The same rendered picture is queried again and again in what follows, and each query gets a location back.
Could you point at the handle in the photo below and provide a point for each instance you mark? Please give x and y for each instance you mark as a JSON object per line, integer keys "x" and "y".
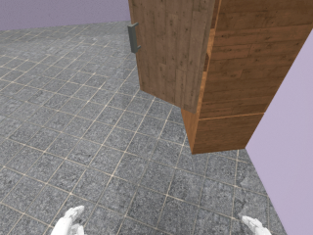
{"x": 132, "y": 38}

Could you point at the cupboard door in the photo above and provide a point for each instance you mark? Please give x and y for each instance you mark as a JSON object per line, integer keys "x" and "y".
{"x": 173, "y": 35}

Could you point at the robot right hand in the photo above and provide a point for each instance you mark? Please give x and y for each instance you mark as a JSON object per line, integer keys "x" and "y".
{"x": 255, "y": 226}

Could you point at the robot left hand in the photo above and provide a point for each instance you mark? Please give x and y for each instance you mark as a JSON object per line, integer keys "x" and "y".
{"x": 64, "y": 225}

